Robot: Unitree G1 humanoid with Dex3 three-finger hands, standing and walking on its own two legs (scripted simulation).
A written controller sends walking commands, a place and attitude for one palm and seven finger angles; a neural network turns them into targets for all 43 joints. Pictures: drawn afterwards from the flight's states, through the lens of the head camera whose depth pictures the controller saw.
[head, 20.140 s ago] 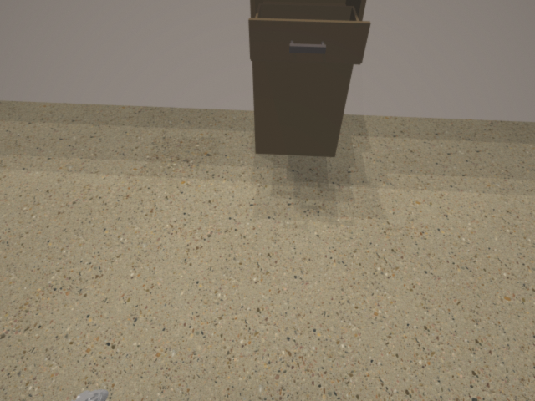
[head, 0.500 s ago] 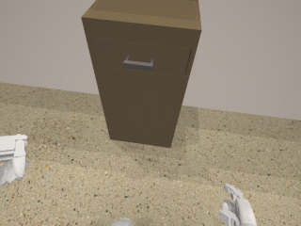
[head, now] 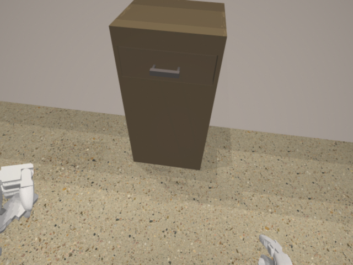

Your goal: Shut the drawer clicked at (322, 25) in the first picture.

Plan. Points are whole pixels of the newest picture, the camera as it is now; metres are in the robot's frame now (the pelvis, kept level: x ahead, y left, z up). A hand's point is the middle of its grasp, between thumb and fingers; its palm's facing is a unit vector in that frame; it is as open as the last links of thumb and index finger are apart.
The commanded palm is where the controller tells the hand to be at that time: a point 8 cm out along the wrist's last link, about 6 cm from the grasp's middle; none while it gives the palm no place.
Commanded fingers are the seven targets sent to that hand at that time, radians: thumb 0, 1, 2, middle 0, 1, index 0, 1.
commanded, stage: stop stepping back and stand still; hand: left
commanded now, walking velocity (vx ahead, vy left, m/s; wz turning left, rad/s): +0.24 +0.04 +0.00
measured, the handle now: (165, 70) +0.87 +0.10 -0.01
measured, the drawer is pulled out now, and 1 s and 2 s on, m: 0.00 0.00 0.00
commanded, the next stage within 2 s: let the arm hang, fingers relaxed in 0.56 s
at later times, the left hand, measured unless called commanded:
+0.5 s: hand out of the picture +0.12 +0.26 +0.16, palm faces +0.46 -0.80 -0.39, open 3.2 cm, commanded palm +0.07 +0.30 +0.18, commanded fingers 0.00 0.90 0.90 -1.40 -1.60 -1.40 -1.60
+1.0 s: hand out of the picture -0.02 +0.22 -0.17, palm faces +0.14 -0.96 -0.24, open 3.3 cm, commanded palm none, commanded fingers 0.00 0.90 0.90 -0.68 -0.82 -0.68 -0.82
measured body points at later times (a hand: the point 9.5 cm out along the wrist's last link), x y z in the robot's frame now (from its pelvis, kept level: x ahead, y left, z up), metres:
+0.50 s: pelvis -0.05 +0.01 -0.01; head -0.07 +0.02 +0.44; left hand +0.09 +0.30 +0.18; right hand +0.10 -0.23 -0.09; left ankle -0.01 +0.14 -0.74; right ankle +0.02 -0.09 -0.73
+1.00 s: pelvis -0.06 +0.01 +0.00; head -0.04 +0.03 +0.44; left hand -0.03 +0.27 -0.15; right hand +0.00 -0.23 -0.15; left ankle -0.03 +0.14 -0.74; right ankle -0.01 -0.09 -0.74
